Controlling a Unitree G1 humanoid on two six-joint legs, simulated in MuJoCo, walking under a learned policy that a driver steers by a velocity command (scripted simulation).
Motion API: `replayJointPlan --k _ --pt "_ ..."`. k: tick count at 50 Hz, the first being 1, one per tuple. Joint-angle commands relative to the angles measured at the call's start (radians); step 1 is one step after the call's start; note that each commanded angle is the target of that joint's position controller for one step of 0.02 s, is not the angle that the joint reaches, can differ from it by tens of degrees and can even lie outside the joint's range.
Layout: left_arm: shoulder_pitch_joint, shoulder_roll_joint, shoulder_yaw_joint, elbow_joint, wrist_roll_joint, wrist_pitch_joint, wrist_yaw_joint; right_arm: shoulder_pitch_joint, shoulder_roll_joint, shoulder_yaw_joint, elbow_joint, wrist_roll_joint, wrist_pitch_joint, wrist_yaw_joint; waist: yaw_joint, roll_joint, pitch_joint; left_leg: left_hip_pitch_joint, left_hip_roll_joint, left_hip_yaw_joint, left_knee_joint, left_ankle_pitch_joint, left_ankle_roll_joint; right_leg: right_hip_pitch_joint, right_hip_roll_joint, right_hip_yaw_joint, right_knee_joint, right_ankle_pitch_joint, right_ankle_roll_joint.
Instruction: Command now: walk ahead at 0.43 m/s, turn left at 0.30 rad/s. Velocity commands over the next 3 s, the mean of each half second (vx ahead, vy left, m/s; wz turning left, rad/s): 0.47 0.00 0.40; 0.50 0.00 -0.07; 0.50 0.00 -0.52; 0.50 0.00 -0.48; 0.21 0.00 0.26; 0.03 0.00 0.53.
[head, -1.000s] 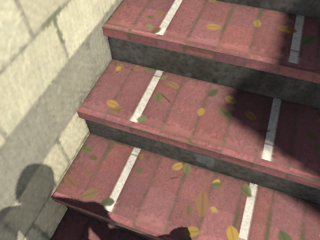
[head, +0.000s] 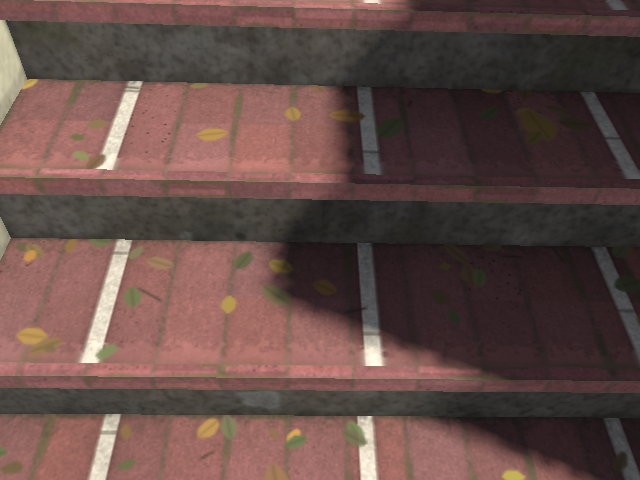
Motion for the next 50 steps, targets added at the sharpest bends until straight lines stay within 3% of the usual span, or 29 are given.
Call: replayJointPlan --k 1,2,4,9,13,15,17,18,19,20,21,22,25,28,32,35,38,39,40,41,42,43,44,45,46,47,48,49,50 --pt "-0.103 0.068 0.004 -0.137 0.008 -0.022 0.000 0.220 -0.249 -0.068 0.000 0.016 -0.019 -0.011 -0.077 0.312 -0.022 0.373 0.329 -0.604 -0.258 0.272 0.214 -0.495 0.028 -0.021 0.458 -0.095 0.009" --pt "-0.076 0.081 0.008 -0.109 0.030 -0.011 -0.002 0.207 -0.210 -0.060 0.002 0.015 -0.019 -0.003 -0.054 0.185 0.001 0.336 0.342 -0.596 -0.249 0.221 0.258 -0.543 0.001 0.044 0.658 -0.191 0.019" --pt "-0.082 0.086 0.009 -0.105 0.039 -0.015 -0.019 0.073 -0.163 -0.052 -0.038 0.017 -0.005 0.002 -0.003 0.049 0.039 0.196 0.254 -0.467 -0.272 0.015 0.219 -0.563 -0.061 0.078 0.740 -0.059 0.028" --pt "-0.128 0.055 -0.008 -0.123 0.030 -0.001 -0.015 0.052 -0.146 -0.056 -0.057 0.020 -0.022 -0.011 0.009 0.065 -0.009 0.123 0.155 -0.298 -0.224 0.509 0.183 -0.481 -0.053 0.016 0.643 0.066 0.075" --pt "-0.143 0.014 -0.029 -0.135 0.011 0.005 0.009 0.016 -0.126 -0.059 -0.082 0.012 -0.008 -0.026 0.023 0.123 -0.010 -0.007 0.107 -0.265 -0.171 0.532 0.172 -0.283 -0.021 -0.011 0.408 -0.001 0.053" --pt "-0.087 0.028 -0.019 -0.145 0.015 0.004 0.032 0.001 -0.137 -0.065 -0.099 0.002 -0.002 -0.033 0.050 0.160 -0.051 0.030 0.148 -0.346 -0.088 0.734 0.175 -0.205 0.008 -0.004 0.313 -0.044 0.027" --pt "0.030 0.041 -0.006 -0.117 0.007 -0.010 0.045 -0.054 -0.139 -0.069 -0.121 0.020 0.003 -0.032 0.113 0.106 -0.094 0.086 0.127 -0.344 0.054 0.897 0.141 -0.093 0.026 -0.021 0.049 0.092 -0.001" --pt "0.099 0.046 0.001 -0.095 0.014 -0.024 0.051 -0.092 -0.114 -0.067 -0.139 0.042 -0.001 -0.029 0.150 0.041 -0.106 0.046 0.071 -0.308 0.205 0.854 0.100 0.029 -0.006 0.013 -0.109 0.234 -0.012" --pt "0.182 0.102 0.018 -0.074 0.031 -0.033 0.058 -0.134 -0.050 -0.050 -0.173 0.057 -0.010 -0.027 0.173 -0.085 -0.112 -0.151 -0.003 -0.237 0.446 0.456 0.041 0.186 -0.173 0.208 -0.205 0.250 -0.043" --pt "0.161 0.198 0.036 -0.078 0.035 -0.021 0.050 0.000 0.041 -0.028 -0.192 0.039 -0.013 -0.025 0.060 -0.264 -0.092 -0.414 -0.156 -0.144 0.674 -0.256 -0.001 0.253 -0.423 0.567 -0.240 0.462 -0.132" --pt "0.108 0.207 0.056 -0.088 0.049 -0.015 0.040 0.075 -0.014 -0.040 -0.173 0.006 0.001 -0.021 0.031 -0.179 -0.078 -0.492 -0.084 -0.159 0.913 -0.297 -0.007 0.155 -0.508 0.741 -0.250 0.101 -0.276" --pt "0.045 0.125 0.043 -0.090 0.028 -0.015 0.024 0.019 -0.044 -0.047 -0.168 -0.026 0.009 -0.017 0.023 -0.046 0.030 -0.584 -0.051 -0.174 1.065 -0.216 -0.012 0.073 -0.453 0.667 -0.281 -0.251 -0.296" --pt "0.056 0.026 0.008 -0.039 0.022 -0.038 0.015 -0.125 -0.003 -0.031 -0.239 -0.032 0.019 0.000 0.019 -0.050 0.120 -0.762 -0.049 -0.172 1.326 -0.149 -0.012 -0.064 -0.308 0.378 -0.268 -0.188 -0.219" --pt "0.187 0.080 0.025 0.056 0.020 -0.065 0.007 -0.188 0.076 -0.004 -0.283 -0.029 0.039 -0.019 0.038 -0.067 0.049 -0.924 -0.076 -0.135 1.639 -0.175 -0.006 0.002 -0.320 0.326 -0.248 -0.077 -0.228" --pt "0.228 0.090 0.017 0.136 0.004 -0.080 0.006 -0.428 0.071 0.021 -0.416 -0.016 0.045 -0.042 0.052 -0.047 0.140 -1.138 -0.020 -0.149 1.599 -0.260 0.004 0.035 -0.334 0.255 -0.346 -0.193 -0.178" --pt "0.249 0.109 0.012 0.187 0.002 -0.094 0.017 -0.512 0.110 0.043 -0.480 -0.009 0.061 -0.043 0.062 -0.131 0.133 -1.185 0.043 -0.058 1.579 -0.322 -0.005 0.083 -0.329 0.225 -0.406 -0.119 -0.178" --pt "0.326 0.078 0.013 0.247 -0.013 -0.068 0.045 -0.644 0.150 0.079 -0.575 -0.017 0.060 -0.025 0.117 -0.121 0.098 -1.127 0.144 0.013 1.292 -0.385 -0.010 0.182 -0.288 0.224 -0.498 0.116 -0.189" --pt "0.244 0.091 0.013 0.203 -0.018 -0.046 0.043 -0.571 0.144 0.091 -0.561 -0.020 0.064 -0.006 0.085 -0.045 0.022 -0.805 0.134 0.092 0.993 -0.284 -0.020 0.082 -0.231 0.135 -0.534 0.305 -0.196" --pt "0.186 0.104 0.019 0.178 -0.036 -0.042 0.043 -0.552 0.214 0.110 -0.566 0.017 0.060 0.002 0.062 -0.083 -0.026 -0.410 0.102 0.090 0.727 -0.265 -0.004 -0.091 -0.234 0.128 -0.583 0.528 -0.205" --pt "0.187 0.158 0.029 0.152 -0.026 -0.044 0.025 -0.413 0.142 0.069 -0.483 0.032 0.069 -0.002 0.038 -0.075 -0.141 -0.235 -0.007 0.184 0.710 -0.324 -0.015 -0.035 -0.235 0.100 -0.444 0.977 -0.214" --pt "0.189 0.226 0.042 0.160 -0.028 -0.066 0.001 -0.169 0.078 0.029 -0.389 0.037 0.071 -0.014 -0.068 -0.211 -0.288 -0.059 -0.069 0.161 0.723 -0.320 0.014 0.075 -0.295 0.087 -0.221 1.583 -0.200" --pt "0.129 0.279 0.067 0.152 -0.066 -0.089 -0.021 0.048 0.015 -0.008 -0.349 0.017 0.066 -0.030 -0.201 -0.272 -0.414 0.100 -0.050 0.037 0.587 -0.229 0.048 0.102 -0.305 0.082 0.033 1.690 -0.156" --pt "0.092 0.224 0.065 0.080 -0.110 -0.112 -0.053 0.120 -0.095 -0.052 -0.306 -0.009 0.040 -0.049 -0.223 -0.006 -0.472 0.301 0.158 -0.383 0.352 -0.447 0.083 -0.231 -0.164 0.123 0.387 1.321 -0.090" --pt "0.058 0.139 0.066 0.021 -0.054 -0.118 -0.078 0.198 -0.214 -0.088 -0.253 -0.025 0.048 -0.063 -0.237 0.333 -0.510 0.339 0.368 -0.887 -0.131 -0.604 0.062 -0.409 0.030 0.221 0.803 0.212 -0.067" --pt "0.097 0.028 0.064 0.023 0.005 -0.099 -0.069 0.065 -0.193 -0.088 -0.243 -0.012 0.047 -0.059 -0.147 0.245 -0.460 0.202 0.416 -1.064 -0.235 -0.798 0.034 -0.532 0.053 0.439 1.233 0.194 -0.046" --pt "0.067 -0.058 0.054 -0.035 0.019 -0.077 -0.054 -0.078 -0.147 -0.068 -0.216 -0.005 0.045 -0.057 -0.025 0.217 -0.284 0.031 0.423 -0.973 -0.250 -0.918 0.013 -0.625 0.000 0.376 1.389 0.266 -0.041" --pt "0.014 -0.088 0.045 -0.068 0.039 -0.064 -0.032 -0.159 -0.070 -0.049 -0.168 0.006 0.025 -0.059 0.024 0.155 -0.076 -0.130 0.388 -0.759 -0.182 -0.772 0.026 -0.683 -0.034 0.259 1.443 0.339 -0.042" --pt "0.002 -0.091 0.038 -0.070 0.046 -0.047 -0.016 -0.172 0.010 -0.027 -0.106 0.007 0.007 -0.048 0.061 0.053 0.022 -0.228 0.340 -0.526 -0.075 -0.524 0.039 -0.738 -0.038 0.212 1.501 0.367 -0.053" --pt "0.024 -0.109 0.028 -0.071 0.031 -0.028 -0.006 -0.155 0.104 -0.001 -0.046 -0.018 -0.004 -0.036 0.104 0.006 0.036 -0.257 0.308 -0.384 -0.035 -0.367 0.032 -0.772 -0.020 0.217 1.560 0.351 -0.061"
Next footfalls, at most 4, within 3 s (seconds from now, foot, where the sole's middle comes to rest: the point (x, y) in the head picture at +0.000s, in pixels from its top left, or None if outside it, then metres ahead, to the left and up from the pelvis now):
0.38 right None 0.17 -0.08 -0.77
0.84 left None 0.38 0.27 -0.59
1.44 right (250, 318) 0.68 0.14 -0.41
1.88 left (151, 129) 0.99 0.34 -0.23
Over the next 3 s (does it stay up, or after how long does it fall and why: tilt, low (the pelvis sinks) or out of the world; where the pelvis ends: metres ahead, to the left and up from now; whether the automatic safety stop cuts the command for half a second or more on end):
stays up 1.11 0.17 0.71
